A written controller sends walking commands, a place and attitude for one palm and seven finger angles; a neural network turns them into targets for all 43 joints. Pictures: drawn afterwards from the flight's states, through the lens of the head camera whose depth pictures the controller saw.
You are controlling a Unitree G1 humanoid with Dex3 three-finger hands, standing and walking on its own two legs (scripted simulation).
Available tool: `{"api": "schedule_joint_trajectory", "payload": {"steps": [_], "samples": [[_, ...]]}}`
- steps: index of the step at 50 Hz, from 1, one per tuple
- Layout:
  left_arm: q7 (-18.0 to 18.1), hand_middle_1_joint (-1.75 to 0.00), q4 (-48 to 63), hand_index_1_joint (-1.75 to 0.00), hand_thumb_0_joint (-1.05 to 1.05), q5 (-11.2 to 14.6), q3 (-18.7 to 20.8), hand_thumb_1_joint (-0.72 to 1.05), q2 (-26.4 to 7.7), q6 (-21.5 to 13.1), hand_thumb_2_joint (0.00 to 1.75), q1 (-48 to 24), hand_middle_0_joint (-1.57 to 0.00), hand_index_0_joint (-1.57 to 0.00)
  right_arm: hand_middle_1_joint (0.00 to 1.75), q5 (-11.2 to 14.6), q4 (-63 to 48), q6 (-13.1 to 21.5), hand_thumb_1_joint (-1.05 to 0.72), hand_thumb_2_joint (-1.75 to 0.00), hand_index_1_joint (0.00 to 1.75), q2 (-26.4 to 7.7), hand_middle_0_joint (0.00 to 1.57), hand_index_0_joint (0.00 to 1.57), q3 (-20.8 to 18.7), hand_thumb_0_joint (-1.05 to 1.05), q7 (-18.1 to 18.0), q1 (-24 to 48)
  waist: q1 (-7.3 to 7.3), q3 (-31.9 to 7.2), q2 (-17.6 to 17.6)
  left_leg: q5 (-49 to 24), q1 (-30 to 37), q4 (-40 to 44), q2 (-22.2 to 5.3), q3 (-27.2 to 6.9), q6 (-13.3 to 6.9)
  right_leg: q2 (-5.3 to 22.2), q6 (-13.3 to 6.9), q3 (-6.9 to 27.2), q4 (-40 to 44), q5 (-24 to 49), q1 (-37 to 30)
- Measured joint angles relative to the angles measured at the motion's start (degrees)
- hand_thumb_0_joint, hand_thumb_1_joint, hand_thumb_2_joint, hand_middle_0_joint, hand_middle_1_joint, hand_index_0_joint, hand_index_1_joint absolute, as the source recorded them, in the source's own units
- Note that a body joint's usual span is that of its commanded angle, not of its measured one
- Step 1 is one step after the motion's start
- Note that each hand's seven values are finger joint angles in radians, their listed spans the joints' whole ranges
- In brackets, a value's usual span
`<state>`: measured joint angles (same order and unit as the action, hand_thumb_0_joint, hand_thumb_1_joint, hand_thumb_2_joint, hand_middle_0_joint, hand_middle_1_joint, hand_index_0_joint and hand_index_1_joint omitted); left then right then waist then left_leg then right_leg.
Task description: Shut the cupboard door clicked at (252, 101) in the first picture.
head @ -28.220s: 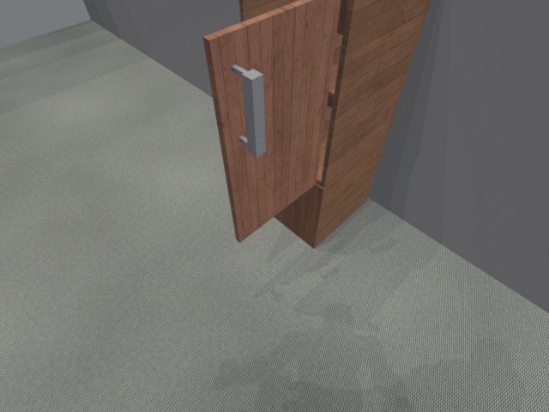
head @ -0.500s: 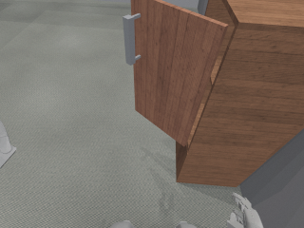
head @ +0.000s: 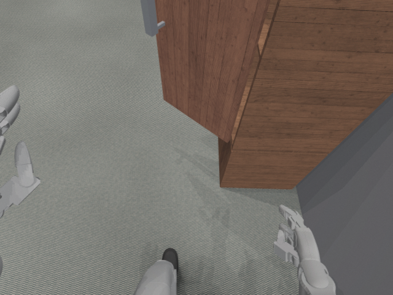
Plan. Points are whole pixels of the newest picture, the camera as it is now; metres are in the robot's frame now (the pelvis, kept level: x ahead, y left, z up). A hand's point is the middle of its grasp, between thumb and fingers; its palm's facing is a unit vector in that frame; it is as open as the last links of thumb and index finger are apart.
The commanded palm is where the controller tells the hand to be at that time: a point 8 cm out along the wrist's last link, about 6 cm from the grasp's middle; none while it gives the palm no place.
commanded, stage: stop stepping back and stand still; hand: left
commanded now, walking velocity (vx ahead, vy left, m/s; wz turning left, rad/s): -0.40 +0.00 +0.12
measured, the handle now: out of the picture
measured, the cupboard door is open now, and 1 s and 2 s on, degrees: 52 52 52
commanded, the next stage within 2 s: let the arm hang, fingers relaxed in 1.02 s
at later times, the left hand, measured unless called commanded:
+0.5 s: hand out of the picture +0.05 +0.25 +0.19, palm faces +0.43 -0.82 -0.37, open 7.4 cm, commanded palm +0.01 +0.30 +0.19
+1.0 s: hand out of the picture +0.01 +0.29 +0.19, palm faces +0.49 -0.75 -0.45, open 7.4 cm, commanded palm -0.05 +0.32 +0.19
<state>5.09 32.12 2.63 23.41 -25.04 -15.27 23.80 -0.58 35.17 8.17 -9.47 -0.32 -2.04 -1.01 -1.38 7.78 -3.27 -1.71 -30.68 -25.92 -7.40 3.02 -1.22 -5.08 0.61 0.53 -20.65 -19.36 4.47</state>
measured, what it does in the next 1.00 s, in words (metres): walks backwards: left foot, then left foot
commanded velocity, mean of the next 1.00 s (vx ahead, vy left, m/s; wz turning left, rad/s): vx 0.18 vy -0.01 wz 0.00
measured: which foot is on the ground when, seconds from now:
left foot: down 0.00-0.02, up 0.04-0.12, down 0.14-0.40, up 0.42-0.58, down 0.60-0.92, up 0.94-1.00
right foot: down 0.00-0.60, up 0.62-0.90, down 0.92-1.00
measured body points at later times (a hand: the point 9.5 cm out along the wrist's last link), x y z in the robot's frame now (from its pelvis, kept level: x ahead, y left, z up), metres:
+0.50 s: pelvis -0.12 +0.00 +0.01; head -0.16 +0.04 +0.45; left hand +0.03 +0.29 +0.21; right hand +0.01 -0.25 -0.06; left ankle -0.08 +0.10 -0.68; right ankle -0.07 -0.12 -0.72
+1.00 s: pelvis -0.18 +0.01 +0.00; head -0.20 +0.03 +0.45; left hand -0.02 +0.33 +0.22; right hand -0.05 -0.22 -0.09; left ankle -0.15 +0.12 -0.69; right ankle -0.21 -0.09 -0.73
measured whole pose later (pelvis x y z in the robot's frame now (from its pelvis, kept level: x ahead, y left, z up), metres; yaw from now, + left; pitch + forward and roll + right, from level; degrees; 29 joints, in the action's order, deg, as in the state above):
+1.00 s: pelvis -0.18 +0.01 +0.00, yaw +1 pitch -1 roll -2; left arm 8.9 28.4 0.7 25.1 -25.7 -12.2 28.2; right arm -1.1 41.4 4.5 -10.7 0.1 -3.7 -15.9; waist -1.0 -2.3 0.2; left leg 22.7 -28.7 -54.2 -0.8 -0.2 -0.2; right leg -2.1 -2.5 -4.8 -27.6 -16.5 9.8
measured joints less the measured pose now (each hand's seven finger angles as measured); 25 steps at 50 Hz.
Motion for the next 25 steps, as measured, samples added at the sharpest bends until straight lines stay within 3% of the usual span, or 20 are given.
{"api": "schedule_joint_trajectory", "payload": {"steps": [1, 4, 6, 7, 9, 11, 13, 15, 18, 21, 23, 25], "samples": [[-0.64, -0.30, 1.71, -0.31, 0.02, 0.32, 0.38, 0.89, -1.37, -0.26, 0.90, 2.11, -0.20, -0.21, 0.30, 0.58, -0.74, -1.05, -0.90, -0.90, 0.30, 0.19, 0.20, 0.21, 0.11, 0.01, -0.03, -0.59, 0.67, 0.00, 0.00, 0.65, 0.18, -1.38, -0.07, -0.72, 0.35, -0.45, -0.25, -0.06, -0.59, 0.55, 0.14], [-1.51, -0.30, 6.07, -0.31, 0.02, 0.89, 4.47, 0.88, -6.18, -2.42, 0.90, 11.13, -0.21, -0.22, 0.30, 2.43, -1.83, -3.88, -0.90, -0.90, 0.30, 0.92, 0.20, 0.21, 0.69, 0.01, -0.76, -5.27, 1.28, -4.52, 4.40, 15.95, 0.73, -13.58, 4.12, -2.34, 1.03, 1.34, -0.72, 1.37, -3.42, -0.43, 2.33], [-0.98, -0.30, 6.51, -0.31, 0.01, 1.05, 7.51, 0.88, -7.84, -2.62, 0.90, 15.63, -0.22, -0.22, 0.30, 2.37, -2.17, -5.11, -0.90, -0.90, 0.30, 0.08, 0.20, 0.21, 0.88, 0.01, -1.68, -8.49, 1.16, -8.21, 6.51, 17.87, 3.82, -14.54, 6.46, -1.91, 1.19, 2.63, -0.74, 2.59, -4.61, -0.69, 3.76], [-0.39, -0.30, 5.69, -0.31, 0.01, 1.18, 8.17, 0.88, -7.71, -2.19, 0.90, 16.43, -0.22, -0.22, 0.30, 2.20, -2.35, -5.38, -0.90, -0.90, 0.30, -1.01, 0.20, 0.21, 0.85, 0.01, -2.22, -9.69, 1.33, -9.55, 6.25, 13.83, 6.50, -11.40, 6.95, -1.67, 1.25, 2.80, -0.56, 2.61, -5.69, -0.79, 4.47], [0.79, -0.30, 1.70, -0.31, 0.01, 1.33, 7.66, 0.88, -6.52, -0.54, 0.90, 14.16, -0.22, -0.22, 0.30, 1.93, -1.66, -5.30, -0.90, -0.90, 0.30, -3.07, 0.20, 0.21, -0.05, 0.01, -3.11, -10.56, 2.18, -10.47, 5.11, 14.54, 9.52, -6.07, 7.92, -1.87, -0.91, 3.47, 0.32, 1.50, -10.01, -0.88, 6.63], [1.81, -0.30, -4.17, -0.31, 0.01, 1.50, 6.02, 0.88, -4.55, 1.54, 0.90, 9.75, -0.21, -0.22, 0.30, 2.09, -0.55, -5.06, -0.90, -0.90, 0.30, -4.07, 0.20, 0.21, -0.93, 0.01, -3.31, -10.59, 1.82, -9.66, 5.15, 13.52, 10.86, -4.35, 9.02, -1.15, -1.98, 4.49, 1.25, 1.83, -12.79, -1.76, 8.10], [2.70, -0.30, -9.00, -0.31, 0.01, 1.63, 4.33, 0.88, -1.93, 4.25, 0.90, 6.85, -0.21, -0.22, 0.30, 1.77, -0.16, -4.70, -0.90, -0.90, 0.30, -4.56, 0.20, 0.20, -1.00, 0.01, -3.42, -10.95, 1.90, -9.17, 4.71, 11.40, 11.73, -2.74, 9.23, -0.79, -2.15, 4.36, 1.28, 1.70, -12.31, -4.17, 8.90], [3.12, -0.30, -11.32, -0.31, 0.01, 1.23, 2.37, 0.89, 0.55, 6.65, 0.90, 5.21, -0.21, -0.21, 0.30, 1.71, -0.20, -4.32, -0.90, -0.90, 0.30, -4.53, 0.20, 0.20, -0.64, 0.01, -3.54, -11.82, 2.46, -8.61, 4.36, 9.65, 12.14, -1.73, 9.23, -1.33, -2.08, 3.86, 0.73, 1.40, -10.68, -1.56, 8.53], [2.87, -0.30, -10.15, -0.31, 0.02, -0.23, -1.34, 0.89, 3.67, 8.05, 0.90, 5.28, -0.20, -0.21, 0.30, 1.52, -0.01, -4.26, -0.90, -0.90, 0.30, -3.53, 0.20, 0.20, -0.09, 0.01, -3.40, -13.81, 3.21, -8.54, 4.46, 12.53, 11.63, -2.33, 9.07, -2.82, -1.78, 3.44, 0.03, 0.03, -8.90, 1.10, 7.75], [2.30, -0.30, -5.22, -0.31, 0.02, -1.67, -3.91, 0.89, 4.39, 7.30, 0.90, 7.49, -0.20, -0.21, 0.30, 0.63, 0.50, -4.12, -0.90, -0.90, 0.30, -2.08, 0.20, 0.20, 0.19, 0.01, -2.77, -15.70, 3.31, -9.53, 5.31, 21.33, 8.49, -7.53, 8.90, -4.14, -0.40, 2.93, -2.13, -1.28, -7.52, -0.30, 8.12], [2.36, -0.30, -1.12, -0.31, 0.02, -2.10, -3.60, 0.89, 3.13, 5.73, 0.90, 8.69, -0.21, -0.21, 0.30, 0.06, 1.51, -4.28, -0.90, -0.90, 0.30, -1.40, 0.20, 0.21, 0.31, 0.01, -2.18, -16.01, 2.05, -10.10, 7.17, 22.20, 5.06, -19.11, 9.32, -3.60, 0.56, 3.64, -3.51, -1.13, -7.92, 1.61, 9.72], [2.70, -0.30, 1.24, -0.31, 0.02, -2.34, -1.85, 0.88, 1.43, 3.85, 0.90, 8.42, -0.21, -0.21, 0.30, -0.37, 2.34, -4.69, -0.90, -0.90, 0.30, -1.34, 0.20, 0.21, 0.39, 0.01, -1.87, -16.12, 0.74, -11.09, 8.51, 22.83, 4.32, -26.55, 8.80, -2.69, 0.52, 4.99, -3.67, -1.56, -9.17, 3.43, 11.78]]}}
